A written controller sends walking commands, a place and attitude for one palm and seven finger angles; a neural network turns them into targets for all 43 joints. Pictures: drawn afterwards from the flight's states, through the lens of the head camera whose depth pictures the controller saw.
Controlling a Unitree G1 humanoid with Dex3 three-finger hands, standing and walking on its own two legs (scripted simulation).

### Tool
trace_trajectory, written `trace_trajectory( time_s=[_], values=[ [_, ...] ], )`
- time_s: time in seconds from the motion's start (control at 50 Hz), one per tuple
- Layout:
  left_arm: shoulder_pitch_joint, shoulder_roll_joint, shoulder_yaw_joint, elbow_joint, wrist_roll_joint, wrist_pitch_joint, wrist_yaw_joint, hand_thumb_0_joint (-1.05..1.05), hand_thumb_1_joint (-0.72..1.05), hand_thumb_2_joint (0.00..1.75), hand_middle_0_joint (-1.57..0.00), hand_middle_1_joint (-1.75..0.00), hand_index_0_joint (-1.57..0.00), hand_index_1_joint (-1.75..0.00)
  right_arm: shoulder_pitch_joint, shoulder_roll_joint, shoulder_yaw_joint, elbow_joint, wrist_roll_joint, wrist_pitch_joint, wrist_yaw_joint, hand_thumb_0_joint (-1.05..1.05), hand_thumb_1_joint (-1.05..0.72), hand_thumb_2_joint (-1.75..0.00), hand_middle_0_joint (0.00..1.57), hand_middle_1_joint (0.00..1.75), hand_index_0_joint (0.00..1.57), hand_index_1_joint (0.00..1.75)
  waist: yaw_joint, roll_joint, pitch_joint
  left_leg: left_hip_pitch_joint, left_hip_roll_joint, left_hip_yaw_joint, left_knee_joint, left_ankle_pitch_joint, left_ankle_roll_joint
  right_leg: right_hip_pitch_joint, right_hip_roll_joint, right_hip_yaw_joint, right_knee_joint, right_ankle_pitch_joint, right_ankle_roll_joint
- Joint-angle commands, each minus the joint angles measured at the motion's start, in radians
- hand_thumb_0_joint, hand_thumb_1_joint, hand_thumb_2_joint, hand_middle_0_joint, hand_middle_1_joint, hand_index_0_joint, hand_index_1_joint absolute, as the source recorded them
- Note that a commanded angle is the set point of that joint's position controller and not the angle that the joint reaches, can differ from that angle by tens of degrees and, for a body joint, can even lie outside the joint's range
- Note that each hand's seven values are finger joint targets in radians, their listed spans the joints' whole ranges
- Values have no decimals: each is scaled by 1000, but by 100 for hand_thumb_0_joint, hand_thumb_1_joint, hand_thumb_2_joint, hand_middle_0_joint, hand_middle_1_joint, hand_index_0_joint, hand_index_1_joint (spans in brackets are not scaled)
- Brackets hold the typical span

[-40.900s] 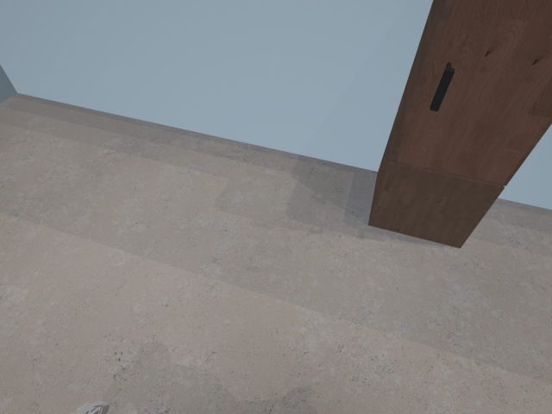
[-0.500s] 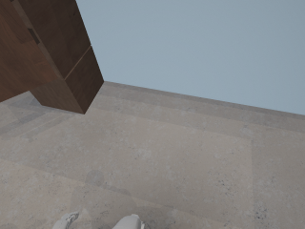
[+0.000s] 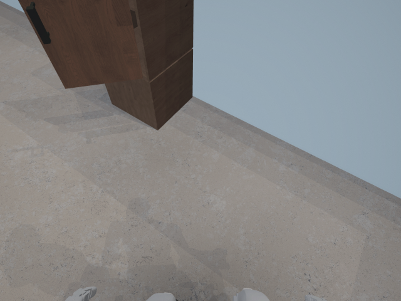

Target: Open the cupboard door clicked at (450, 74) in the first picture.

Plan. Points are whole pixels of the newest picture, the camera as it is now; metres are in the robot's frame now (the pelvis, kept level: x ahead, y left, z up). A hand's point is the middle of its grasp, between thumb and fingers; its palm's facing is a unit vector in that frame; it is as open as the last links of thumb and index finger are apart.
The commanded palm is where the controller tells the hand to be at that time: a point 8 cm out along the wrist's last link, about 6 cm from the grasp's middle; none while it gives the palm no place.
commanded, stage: turn to face it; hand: left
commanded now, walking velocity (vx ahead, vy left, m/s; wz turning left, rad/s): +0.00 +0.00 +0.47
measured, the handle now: (39, 23) +0.97 +0.67 -0.01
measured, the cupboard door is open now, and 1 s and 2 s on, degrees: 49 49 49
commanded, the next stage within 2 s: take the last steps up to it in 0.38 s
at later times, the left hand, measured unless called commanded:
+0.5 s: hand out of the picture +0.01 +0.19 -0.18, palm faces +0.26 -0.94 -0.21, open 7.4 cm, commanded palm none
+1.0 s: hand out of the picture -0.05 +0.17 -0.16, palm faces +0.45 -0.87 -0.19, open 7.4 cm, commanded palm none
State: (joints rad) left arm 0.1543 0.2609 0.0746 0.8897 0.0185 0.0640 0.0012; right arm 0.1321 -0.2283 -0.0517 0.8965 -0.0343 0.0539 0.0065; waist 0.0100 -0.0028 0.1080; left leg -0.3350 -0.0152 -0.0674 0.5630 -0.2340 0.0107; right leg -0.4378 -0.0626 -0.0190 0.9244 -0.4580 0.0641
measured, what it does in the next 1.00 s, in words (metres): steps on the spot, turning left: right foot, then left foot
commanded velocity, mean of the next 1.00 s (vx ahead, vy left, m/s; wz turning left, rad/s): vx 0.16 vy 0.07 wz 0.23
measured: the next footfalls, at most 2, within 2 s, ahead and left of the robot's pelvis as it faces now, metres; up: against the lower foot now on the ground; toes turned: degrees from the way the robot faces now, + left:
right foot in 0.10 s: +0.05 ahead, -0.16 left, +0.00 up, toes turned +2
left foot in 0.38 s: +0.05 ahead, +0.10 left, +0.00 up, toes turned +14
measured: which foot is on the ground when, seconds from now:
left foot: down 0.00-0.10, up 0.12-0.36, down 0.38-0.68, up 0.70-1.00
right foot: up 0.00-0.08, down 0.10-0.38, up 0.40-0.66, down 0.68-1.00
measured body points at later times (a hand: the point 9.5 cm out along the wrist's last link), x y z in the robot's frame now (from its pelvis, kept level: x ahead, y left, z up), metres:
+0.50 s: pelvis +0.01 -0.01 +0.00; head +0.05 +0.02 +0.44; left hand -0.01 +0.24 -0.17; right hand +0.17 -0.23 -0.14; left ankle +0.01 +0.09 -0.73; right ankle +0.00 -0.16 -0.69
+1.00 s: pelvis +0.08 +0.03 +0.01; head +0.11 +0.04 +0.45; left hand -0.07 +0.21 -0.14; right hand +0.26 -0.17 -0.14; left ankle +0.11 +0.20 -0.70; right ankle +0.03 -0.15 -0.73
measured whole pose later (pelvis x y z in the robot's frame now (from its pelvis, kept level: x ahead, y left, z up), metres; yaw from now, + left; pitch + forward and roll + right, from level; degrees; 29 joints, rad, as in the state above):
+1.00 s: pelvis +0.08 +0.03 +0.01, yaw +22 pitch +0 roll +2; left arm 0.40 0.17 0.04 1.08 0.03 -0.04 0.00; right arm 0.14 -0.23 -0.06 0.98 -0.02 0.04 0.05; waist 0.05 -0.04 0.07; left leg -0.47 0.04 0.09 0.69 -0.27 -0.02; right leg -0.01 -0.17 -0.15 0.38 -0.36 0.09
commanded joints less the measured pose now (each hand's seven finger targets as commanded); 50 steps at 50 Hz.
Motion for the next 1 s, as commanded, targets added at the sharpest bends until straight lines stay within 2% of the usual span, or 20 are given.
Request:
trace_trajectory(
  time_s=[0.0, 0.04, 0.08, 0.1, 0.18, 0.28, 0.32, 0.34, 0.36, 0.38, 0.44, 0.56, 0.62, 0.64, 0.66, 0.68, 0.76, 0.84, 0.92, 0.98],
  values=[
    [46, 60, 13, -76, -5, -38, 7, 0, 90, 90, -20, -30, -20, -30, -9, -213, -65, -75, 3, -17, -13, 0, -90, -90, 20, 30, 20, 30, -13, 163, -152, 6, 196, -258, -201, 49, 128, 159, 55, -26, -214, 51, -8],
    [116, 85, 23, -61, -5, -49, 14, 0, 90, 90, -20, -30, -20, -30, -33, -187, -63, -86, 13, -13, -11, 0, -90, -90, 20, 30, 20, 30, 28, 128, -161, -86, 135, -227, -108, 26, 78, 330, 36, -10, -454, 168, -18],
    [131, 220, 47, -71, 15, -62, 25, 0, 90, 90, -20, -30, -20, -30, -39, -92, -49, -120, 23, -14, -1, 0, -90, -90, 20, 30, 20, 30, 52, -280, -133, -275, -72, 32, 297, -318, -43, 369, -369, 401, -707, 104, -188],
    [109, 210, 38, -82, 10, -61, 25, 0, 90, 90, -20, -30, -20, -30, -38, -115, -51, -122, 15, -13, 5, 0, -90, -90, 20, 30, 20, 30, 40, -221, -128, -236, -26, 9, 485, -358, -29, 260, -406, 381, -692, 150, -250],
    [48, 118, 15, -77, 7, -69, 32, 0, 90, 90, -20, -30, -20, -30, -34, -75, -37, -69, 22, -3, 11, 0, -90, -90, 20, 30, 20, 30, -1, -236, -106, -201, 19, 65, 500, -272, -54, 302, -250, 95, -556, 634, -201],
    [132, 160, 25, -18, 9, -74, 27, 0, 90, 90, -20, -30, -20, -30, -44, -36, -13, -41, 29, -21, 10, 0, -90, -90, 20, 30, 20, 30, 23, -202, -140, -41, -21, 154, 98, -183, -50, 388, -239, 39, -447, 830, -164],
    [101, 154, 26, -13, -5, -68, 25, 0, 90, 90, -20, -30, -20, -30, 28, -65, -15, -13, 24, -30, 6, 0, -90, -90, 20, 30, 20, 30, -23, -179, -146, 133, -3, 131, -104, 17, -31, 281, -216, -5, -370, 693, -102],
    [97, 119, 20, -25, -12, -63, 20, 0, 90, 90, -20, -30, -20, -30, 63, -127, -26, -5, 18, -40, 2, 0, -90, -90, 20, 30, 20, 30, -39, -16, -182, 268, 111, 6, -154, 222, 14, 156, -161, -56, -257, 515, -48],
    [104, 54, 2, -48, -18, -55, 17, 0, 90, 90, -20, -30, -20, -30, 105, -213, -43, -5, 7, -44, -4, 0, -90, -90, 20, 30, 20, 30, -52, 259, -199, 344, 351, -279, -175, 543, 145, -22, -54, -106, -95, -21, 15],
    [48, 53, -10, -69, -6, -43, 22, 0, 90, 90, -20, -30, -20, -30, 133, -243, -46, 2, 3, -31, -9, 0, -90, -90, 20, 30, 20, 30, -75, 219, -166, 235, 418, -310, -197, 484, 221, -8, -36, -41, 34, -203, 0],
    [17, 58, 2, -18, -8, -28, 16, 0, 90, 90, -20, -30, -20, -30, 57, -179, -28, -9, 3, -40, -37, 0, -90, -90, 20, 30, 20, 30, -40, 217, -129, 143, 306, -240, -227, 369, 198, -31, -30, 31, 135, -89, -11],
    [43, 15, -4, 7, 0, -48, -9, 0, 90, 90, -20, -30, -20, -30, 67, -162, -27, 11, 1, -47, -29, 0, -90, -90, 20, 30, 20, 30, -26, 173, -155, 132, 221, -189, -258, -43, 164, 91, 31, -52, -134, -48, -35],
    [185, 25, 9, 54, 4, -67, -14, 0, 90, 90, -20, -30, -20, -30, 14, -148, -31, 2, 11, -41, -21, 0, -90, -90, 20, 30, 20, 30, 48, 88, -114, -90, 130, -135, -155, -283, 105, 384, 46, -73, -458, 71, -49],
    [251, 86, 27, 70, 16, -77, -6, 0, 90, 90, -20, -30, -20, -30, 5, -92, -25, -13, 21, -41, -13, 0, -90, -90, 20, 30, 20, 30, 85, -126, -87, -301, 18, -17, 70, -343, 42, 527, -125, 143, -635, -117, -103],
    [293, 174, 44, 63, 18, -80, 4, 0, 90, 90, -20, -30, -20, -30, -58, -63, -18, -65, 19, -45, -2, 0, -90, -90, 20, 30, 20, 30, 125, -357, -25, -457, -49, 79, 350, -370, -10, 500, -411, 530, -824, -291, -221],
    [272, 179, 41, 52, 4, -83, 9, 0, 90, 90, -20, -30, -20, -30, -116, -114, -26, -88, 4, -40, 9, 0, -90, -90, 20, 30, 20, 30, 105, -180, 25, -448, 22, 8, 497, -295, -9, 377, -471, 553, -859, -329, -265],
    [163, 70, 9, 55, 1, -124, 10, 0, 90, 90, -20, -30, -20, -30, -58, -73, -30, -26, 5, -28, 32, 0, -90, -90, 20, 30, 20, 30, 18, -203, 47, -385, 87, 29, 563, -18, -47, 298, -291, 176, -798, 87, -164],
    [268, 94, 12, 120, 6, -140, 13, 0, 90, 90, -20, -30, -20, -30, -88, -15, -11, -22, 16, -42, 45, 0, -90, -90, 20, 30, 20, 30, 51, -161, -45, -334, 74, 128, 327, -26, -58, 468, -276, 14, -696, 512, -157],
    [282, 116, 15, 152, 11, -130, 11, 0, 90, 90, -20, -30, -20, -30, -122, 5, 4, -30, 19, -59, 54, 0, -90, -90, 20, 30, 20, 30, 62, -207, -31, -171, 40, 187, 113, -32, -32, 410, -279, -37, -648, 548, -139],
    [231, 114, 16, 153, 6, -122, 6, 0, 90, 90, -20, -30, -20, -30, 71, -40, -5, 29, 10, -77, 37, 0, -90, -90, 20, 30, 20, 30, -41, -167, -90, 178, -21, 255, -57, 12, 0, 265, -222, -106, -442, 590, -100]
  ],
)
